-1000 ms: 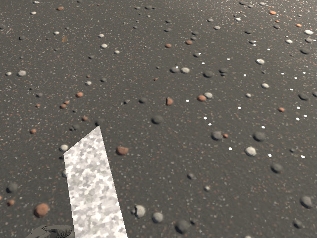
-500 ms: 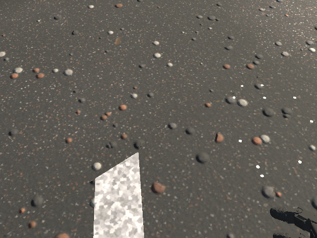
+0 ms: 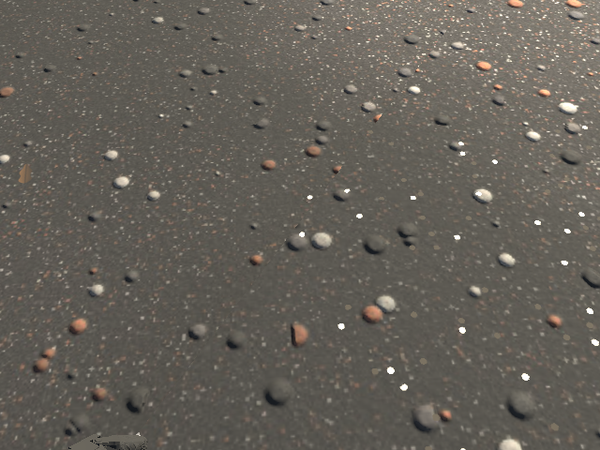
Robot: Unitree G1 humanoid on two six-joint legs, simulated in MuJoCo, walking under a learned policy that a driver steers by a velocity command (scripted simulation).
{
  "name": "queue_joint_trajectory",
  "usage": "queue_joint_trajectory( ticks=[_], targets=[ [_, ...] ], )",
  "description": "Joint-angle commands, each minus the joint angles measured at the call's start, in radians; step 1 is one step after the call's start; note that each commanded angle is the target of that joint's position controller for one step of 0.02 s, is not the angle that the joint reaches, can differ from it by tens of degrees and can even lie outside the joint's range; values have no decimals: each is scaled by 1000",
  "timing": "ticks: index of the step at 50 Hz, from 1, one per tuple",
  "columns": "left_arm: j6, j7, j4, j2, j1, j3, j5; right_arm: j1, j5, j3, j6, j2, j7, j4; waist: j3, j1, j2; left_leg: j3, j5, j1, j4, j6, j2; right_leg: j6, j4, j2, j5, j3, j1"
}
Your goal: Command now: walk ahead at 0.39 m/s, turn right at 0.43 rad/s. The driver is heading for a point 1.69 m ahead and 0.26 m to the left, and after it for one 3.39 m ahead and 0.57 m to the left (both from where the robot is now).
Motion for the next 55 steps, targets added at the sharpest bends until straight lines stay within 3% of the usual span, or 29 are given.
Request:
queue_joint_trajectory(
  ticks=[1, 2, 3, 4, 5, 6, 8, 10, 14, 18, 20, 21, 22, 23, 24, 25, 26, 27, 29, 34, 42, 44, 46, 47, 49, 52, 54, 55],
  targets=[
    [-1, 38, -5, 319, 320, 107, 21, 33, -33, -3, -21, -76, -6, -119, -290, 136, -178, -54, 343, -571, 811, -4, 38, -220, -31, -223, 364, 420, 807],
    [-9, 37, -39, 292, 306, 91, 23, 63, -29, 14, -53, -79, 12, -113, -492, 129, -165, -272, -205, -720, 1031, -26, -91, -369, -147, -404, 490, 806, 940],
    [-10, 33, -36, 218, 277, 68, 27, -33, 14, -11, -62, -159, 22, -112, -427, 169, -41, -359, -139, -754, 1033, -11, -16, -305, -153, -357, 608, 609, 860],
    [-14, 33, -25, 179, 227, 58, 14, -82, 24, -4, -64, -140, 20, -130, -279, 139, -22, -331, -74, -780, 947, -1, 31, -249, -149, -307, 632, 448, 721],
    [-15, 34, -23, 151, 172, 50, 5, -105, 7, -5, -60, -127, 10, -121, -183, 107, 30, -309, -27, -767, 862, -5, 63, -202, -178, -256, 595, 364, 579],
    [-15, 38, -28, 128, 129, 41, 8, -102, -4, -12, -46, -135, 2, -116, -141, 74, 15, -306, 14, -702, 807, -9, 82, -181, -214, -225, 580, 309, 461],
    [-20, 38, -28, 139, 91, 44, 27, -43, -8, -11, -14, -107, -4, -98, -137, 27, -15, -294, 81, -579, 751, -31, 75, -182, -266, -195, 636, 242, 319],
    [-29, 42, -10, 146, 78, 45, 31, -28, -15, -6, 1, -83, -14, -94, -143, 12, -33, -286, 146, -560, 649, -49, 67, -180, -280, -176, 696, 181, 288],
    [-13, 60, 29, 141, 74, 39, 25, -107, -18, 4, 5, -63, -15, -105, -161, 40, -67, -284, 329, -521, 410, -55, 62, -134, -275, -141, 607, 116, 312],
    [0, 60, 76, 130, 92, 28, 32, -175, -13, 0, 10, -79, -7, -114, -133, 69, -75, -295, 357, -470, 258, -42, 49, -123, -263, -170, 419, 163, 327],
    [3, 59, 93, 119, 75, 21, 25, -168, -20, -4, 8, -83, -2, -110, -112, 51, -74, -288, 353, -414, 158, -16, 36, -106, -220, -174, 324, 190, 316],
    [3, 60, 99, 106, 65, 14, 17, -143, -28, -5, 4, -80, 0, -100, -109, 27, -62, -279, 444, -341, 53, 5, 26, -74, -186, -151, 241, 190, 295],
    [-2, 60, 111, 78, 106, 4, 23, -139, -38, -8, -1, -107, -2, -100, -113, 37, -12, -333, 670, -258, -6, 28, 73, -21, -150, -104, 130, 185, 272],
    [-9, 58, 122, 68, 185, 1, 47, -156, -42, -17, -1, -164, -8, -114, -138, 99, 95, -412, 902, -174, 35, 71, 165, 27, -95, -25, -58, 147, 227],
    [-5, 64, 147, 46, 251, -3, 42, -190, -41, -8, 6, -128, -9, -106, -163, 136, 204, -446, 829, -186, 42, 152, 203, 66, -96, 17, -242, 106, 225],
    [6, 70, 148, 64, 210, -5, 41, -225, -29, 4, 11, -72, 0, -111, -150, 115, 188, -442, 668, -242, 27, 153, 176, 84, -127, 5, -226, 102, 268],
    [22, 74, 151, 90, 170, 2, 34, -234, -26, 7, 14, -57, 8, -108, -121, 92, 151, -408, 553, -271, 24, 121, 129, 83, -135, 6, -196, 102, 266],
    [37, 79, 155, 99, 146, 6, 27, -228, -26, 6, 12, -65, 13, -102, -101, 78, 128, -384, 518, -282, 31, 98, 101, 77, -135, 4, -170, 106, 262],
    [56, 82, 163, 100, 141, 7, 31, -213, -24, 5, 3, -76, 18, -81, -93, 71, 107, -368, 519, -283, 37, 83, 87, 72, -148, -8, -124, 121, 274],
    [52, 86, 211, 89, 145, 9, 24, -216, -19, 8, 5, -66, 9, -37, -113, 59, 64, -345, 633, -228, 71, 91, 70, 82, -149, -17, -25, 122, 302],
    [51, 95, 289, 77, 162, 9, 23, -257, -15, 8, 25, -56, 2, 26, -73, 61, 28, -325, 555, -232, 58, 94, 45, 92, -170, -17, -43, 110, 309],
    [51, 97, 317, 69, 193, 8, 19, -243, -10, 6, 33, -55, -1, 53, -64, 63, 33, -311, 258, -240, 42, 95, 19, 80, -177, 4, -263, 87, 288],
    [44, 101, 312, 84, 183, 12, 12, -237, -2, -3, 36, -78, -5, 63, 8, 54, 31, -337, -99, -313, 16, 115, 18, 48, -154, 6, -469, 90, 215],
    [34, 102, 307, 78, 186, 11, 9, -231, 0, -4, 29, -82, -5, 66, 45, 53, 49, -372, -185, -344, -9, 130, 36, 36, -138, 2, -513, 94, 186],
    [5, 99, 305, 57, 198, 5, 3, -198, 7, -6, 6, -84, 1, 78, 77, 47, 97, -478, -255, -345, -57, 173, 97, 24, -76, -3, -498, 90, 137],
    [-30, 82, 306, 37, 219, 1, 2, -167, 8, -12, -16, -106, 14, 85, 50, 59, 153, -646, -248, -330, -132, 237, 189, 3, -4, 3, -378, 62, 162],
    [-44, 71, 337, 36, 295, 1, 3, -263, 14, -6, -21, -92, 22, 48, 39, 111, 119, -564, -103, -411, -77, 210, 145, -27, -98, -19, -329, 90, 296],
    [-50, 71, 368, 58, 363, 8, 0, -338, 19, 2, -28, -67, 27, 19, 35, 146, 38, -431, 45, -505, 39, 163, 66, -49, -193, -59, -315, 168, 415]
  ],
)
Next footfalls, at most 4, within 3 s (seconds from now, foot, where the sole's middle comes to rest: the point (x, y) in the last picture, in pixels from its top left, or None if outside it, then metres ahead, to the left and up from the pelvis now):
0.44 left None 0.28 0.13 -0.75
1.44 left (248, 412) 0.54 0.12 -0.75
2.02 right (307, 292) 0.84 -0.03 -0.75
2.68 left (162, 244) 1.11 0.39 -0.88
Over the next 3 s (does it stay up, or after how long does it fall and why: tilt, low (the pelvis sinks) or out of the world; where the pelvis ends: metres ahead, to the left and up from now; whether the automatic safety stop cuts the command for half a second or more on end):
stays up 1.17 0.28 -0.11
